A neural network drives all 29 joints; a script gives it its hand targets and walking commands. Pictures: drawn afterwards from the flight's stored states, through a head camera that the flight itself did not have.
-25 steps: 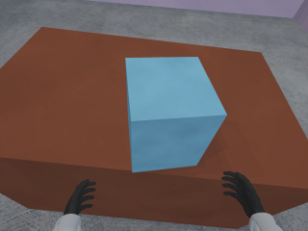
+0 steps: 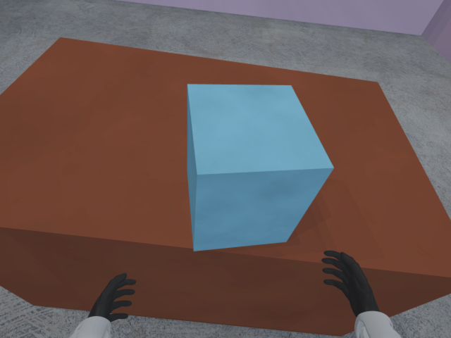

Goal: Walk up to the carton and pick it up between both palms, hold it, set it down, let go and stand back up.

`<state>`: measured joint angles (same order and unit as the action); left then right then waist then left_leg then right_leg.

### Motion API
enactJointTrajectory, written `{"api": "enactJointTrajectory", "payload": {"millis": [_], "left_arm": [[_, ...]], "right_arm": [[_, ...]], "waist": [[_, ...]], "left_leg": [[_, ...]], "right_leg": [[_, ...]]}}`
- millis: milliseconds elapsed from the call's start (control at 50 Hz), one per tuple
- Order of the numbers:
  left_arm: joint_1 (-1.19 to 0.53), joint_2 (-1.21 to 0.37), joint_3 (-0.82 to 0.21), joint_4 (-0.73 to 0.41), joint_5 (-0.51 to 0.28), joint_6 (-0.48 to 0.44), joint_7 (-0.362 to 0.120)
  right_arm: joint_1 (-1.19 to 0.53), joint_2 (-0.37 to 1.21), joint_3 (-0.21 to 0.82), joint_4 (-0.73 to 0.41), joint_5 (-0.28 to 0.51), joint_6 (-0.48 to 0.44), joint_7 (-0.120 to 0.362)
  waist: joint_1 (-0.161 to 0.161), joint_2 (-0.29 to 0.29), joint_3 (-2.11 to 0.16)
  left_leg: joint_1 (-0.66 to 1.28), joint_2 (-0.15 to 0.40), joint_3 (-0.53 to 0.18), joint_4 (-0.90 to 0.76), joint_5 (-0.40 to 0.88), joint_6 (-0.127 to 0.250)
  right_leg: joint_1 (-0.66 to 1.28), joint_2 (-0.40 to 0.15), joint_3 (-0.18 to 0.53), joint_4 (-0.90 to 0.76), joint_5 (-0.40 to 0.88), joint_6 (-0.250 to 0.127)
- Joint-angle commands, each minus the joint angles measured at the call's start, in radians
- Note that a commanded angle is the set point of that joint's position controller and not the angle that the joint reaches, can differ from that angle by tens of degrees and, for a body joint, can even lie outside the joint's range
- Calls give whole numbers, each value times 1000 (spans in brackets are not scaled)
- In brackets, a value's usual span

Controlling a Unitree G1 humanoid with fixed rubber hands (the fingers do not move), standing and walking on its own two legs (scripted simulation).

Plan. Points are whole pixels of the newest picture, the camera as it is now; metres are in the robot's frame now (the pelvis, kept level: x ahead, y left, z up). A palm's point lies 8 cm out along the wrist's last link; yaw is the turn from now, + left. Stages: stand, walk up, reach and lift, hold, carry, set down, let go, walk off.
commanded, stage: set down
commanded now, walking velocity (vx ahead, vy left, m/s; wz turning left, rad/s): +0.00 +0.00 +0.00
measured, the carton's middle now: (241, 170) +0.41 +0.01 +0.06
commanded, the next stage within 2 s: let go in 0.02 s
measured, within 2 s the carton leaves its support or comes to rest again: neither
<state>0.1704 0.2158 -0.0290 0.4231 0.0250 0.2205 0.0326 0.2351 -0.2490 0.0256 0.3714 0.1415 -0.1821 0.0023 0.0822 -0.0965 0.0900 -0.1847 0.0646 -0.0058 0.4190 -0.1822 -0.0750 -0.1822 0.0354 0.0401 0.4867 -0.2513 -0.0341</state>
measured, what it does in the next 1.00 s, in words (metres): stands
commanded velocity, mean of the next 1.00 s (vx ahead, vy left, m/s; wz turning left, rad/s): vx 0.00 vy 0.00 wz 0.00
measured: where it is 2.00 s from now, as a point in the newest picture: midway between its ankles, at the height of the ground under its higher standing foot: outside the picture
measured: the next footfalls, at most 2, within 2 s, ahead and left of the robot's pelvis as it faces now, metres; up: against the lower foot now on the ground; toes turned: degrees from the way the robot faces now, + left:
none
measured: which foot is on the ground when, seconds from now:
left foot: down 0.00-1.00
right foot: down 0.00-1.00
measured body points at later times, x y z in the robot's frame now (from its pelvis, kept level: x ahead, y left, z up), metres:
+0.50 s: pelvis +0.00 +0.00 +0.00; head +0.00 +0.04 +0.45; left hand +0.15 +0.21 -0.11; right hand +0.22 -0.22 -0.01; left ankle +0.03 +0.17 -0.74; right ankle +0.01 -0.10 -0.74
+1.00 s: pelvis +0.02 +0.02 +0.00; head +0.00 +0.05 +0.45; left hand +0.07 +0.34 -0.13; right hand +0.22 -0.21 -0.01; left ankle +0.03 +0.17 -0.74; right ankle +0.01 -0.10 -0.74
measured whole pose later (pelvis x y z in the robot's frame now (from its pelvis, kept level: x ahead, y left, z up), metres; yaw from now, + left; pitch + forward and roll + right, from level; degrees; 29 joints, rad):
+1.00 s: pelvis +0.02 +0.02 +0.00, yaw +0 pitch -4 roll -1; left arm 0.27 0.45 -0.03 0.85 0.03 0.02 -0.06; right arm 0.30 -0.31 0.02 0.42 0.02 -0.22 0.01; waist 0.08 -0.06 0.00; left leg -0.19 0.06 -0.01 0.51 -0.26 -0.05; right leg -0.14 0.03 0.04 0.49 -0.29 -0.02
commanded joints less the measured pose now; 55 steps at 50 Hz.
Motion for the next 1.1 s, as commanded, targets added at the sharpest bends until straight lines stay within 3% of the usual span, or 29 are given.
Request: {"api": "enactJointTrajectory", "payload": {"millis": [0,180,200,240,260,340,360,440,460,500,560,580,600,620,640,700,720,740,780,800,860,900,920,940,960,980,1000,1020,1080], "left_arm": [[-128,82,89,-148,9,-35,2],[-93,67,76,-101,19,-13,-8],[-82,58,69,-108,19,-14,-13],[-90,46,86,-78,42,-12,-9],[-95,40,62,-71,52,-1,-11],[-106,22,36,-96,57,4,-7],[-108,38,50,-114,48,-11,-9],[-103,14,47,-125,61,-24,-9],[-125,39,71,-165,69,-41,4],[-108,21,49,-149,75,-34,3],[-106,23,36,-96,59,-37,-12],[-98,24,51,-100,82,-35,-4],[-84,10,43,-109,82,-30,-12],[50,267,143,28,32,-123,-6],[73,345,148,71,48,-157,-14],[-5,282,121,112,59,-194,-45],[-21,311,118,130,56,-207,-55],[-7,304,117,128,39,-212,-65],[-14,283,96,186,33,-221,-80],[-6,287,99,201,17,-228,-85],[38,315,90,289,34,-224,-87],[73,351,100,330,24,-237,-87],[5,365,87,331,25,-251,-93],[33,321,74,343,10,-246,-100],[20,360,71,356,22,-249,-99],[-31,388,79,356,18,-248,-103],[-41,388,80,362,23,-244,-99],[32,387,84,391,4,-234,-91],[5,405,85,414,17,-248,-82]], "right_arm": [[-75,44,-75,265,-109,131,1],[-65,37,-86,307,-128,132,-3],[-55,21,-91,327,-137,132,-5],[-51,31,-91,322,-133,139,-2],[-71,39,-88,342,-131,142,0],[-75,22,-109,318,-138,148,4],[-78,27,-106,309,-139,142,3],[-53,25,-123,324,-145,145,-2],[-78,39,-113,329,-135,130,4],[-56,17,-126,308,-151,132,4],[-65,20,-120,293,-156,138,-5],[-50,13,-126,309,-164,143,0],[-45,-1,-128,302,-157,147,2],[-76,-307,-136,112,-229,133,-24],[-48,-304,-140,87,-221,137,-28],[22,-302,-128,38,-219,119,-19],[26,-272,-113,62,-220,115,-17],[17,-303,-131,46,-217,112,-22],[35,-290,-115,54,-204,121,-23],[-26,-344,-133,35,-204,121,-15],[-33,-371,-133,52,-197,120,-19],[-36,-342,-115,59,-195,123,-25],[-78,-331,-111,33,-188,121,-14],[-84,-352,-130,22,-183,126,-6],[-49,-306,-111,39,-183,130,-8],[-39,-320,-116,43,-171,131,-2],[-18,-365,-127,64,-173,135,-3],[-50,-356,-123,52,-189,134,-5],[11,-318,-105,92,-164,126,-9]], "waist": [[-94,195,1],[-112,252,16],[-117,216,21],[-92,248,52],[-123,250,76],[-135,282,68],[-134,233,38],[-135,266,74],[-112,269,53],[-124,291,47],[-126,201,52],[-118,251,54],[-120,231,45],[-11,317,-32],[-39,228,-12],[-68,168,86],[-82,156,38],[-77,166,14],[-83,318,21],[-52,413,39],[-48,297,3],[-38,308,33],[-43,338,36],[-46,491,72],[-58,327,26],[-83,297,13],[-99,326,33],[-46,365,33],[-68,278,93]], "left_leg": [[173,-76,82,-120,-143,61],[141,-76,91,-121,-155,46],[155,-77,94,-109,-133,47],[111,-73,99,-130,-170,54],[106,-79,93,-120,-195,57],[100,-63,87,-136,-225,55],[119,-74,88,-119,-171,50],[40,-64,92,-152,-246,53],[16,-66,84,-130,-235,61],[70,-63,95,-120,-181,42],[131,-70,95,-118,-207,53],[99,-62,95,-104,-185,47],[75,-66,103,-114,-200,44],[-41,-17,7,14,-160,74],[-109,-29,8,31,-246,81],[-152,-41,14,102,-335,93],[-89,-43,2,88,-324,96],[-54,-24,-6,93,-219,102],[-130,5,-35,-14,-345,109],[-178,11,-65,-71,-431,114],[-250,49,-91,-86,-549,110],[-212,28,-85,-86,-437,112],[-216,25,-75,-53,-359,108],[-188,-21,-31,-21,-317,104],[-160,-5,-35,5,-278,98],[-115,-10,-43,-5,-294,100],[-138,-8,-45,-8,-344,98],[-125,-5,-48,-8,-359,111],[-159,17,-101,-54,-343,120]], "right_leg": [[-66,-76,-24,-244,-157,11],[-1,-69,-34,-213,-135,-2],[-2,-70,-39,-214,-127,-4],[7,-63,-35,-210,-163,-3],[6,-66,-21,-224,-185,-8],[16,-38,-42,-195,-202,-12],[13,-46,-41,-195,-175,-15],[88,-19,-51,-169,-172,5],[82,-31,-39,-170,-187,4],[77,-36,-43,-168,-146,-18],[14,-36,-30,-202,-205,-11],[31,-27,-38,-173,-189,-19],[59,-22,-47,-176,-188,-16],[-51,-110,75,-127,-132,12],[-56,-107,86,-134,-215,1],[-244,-129,134,-213,-472,-14],[-254,-110,117,-181,-433,-12],[-242,-99,82,-162,-334,-10],[-154,-84,54,-106,-241,11],[-127,-71,37,-77,-189,22],[-45,-22,-30,14,-187,9],[-67,-39,-3,-27,-114,3],[-62,-74,31,-56,-131,2],[-93,-90,41,-83,-103,-5],[-97,-106,78,-129,-177,-10],[-122,-86,65,-111,-177,-5],[-159,-85,74,-129,-246,-11],[-154,-105,91,-128,-200,-12],[-131,-65,49,-83,-131,-13]]}}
